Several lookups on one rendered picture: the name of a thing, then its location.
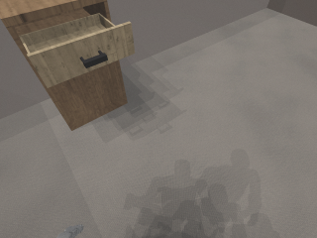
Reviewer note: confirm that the robot left hand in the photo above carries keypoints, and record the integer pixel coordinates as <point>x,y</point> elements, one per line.
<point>71,231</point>

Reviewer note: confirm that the cabinet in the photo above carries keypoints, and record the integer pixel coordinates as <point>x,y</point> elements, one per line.
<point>86,97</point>

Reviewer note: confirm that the drawer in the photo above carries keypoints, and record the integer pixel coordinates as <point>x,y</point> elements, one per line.
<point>55,51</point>

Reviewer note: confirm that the handle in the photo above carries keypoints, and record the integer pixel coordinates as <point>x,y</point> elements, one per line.
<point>94,60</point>

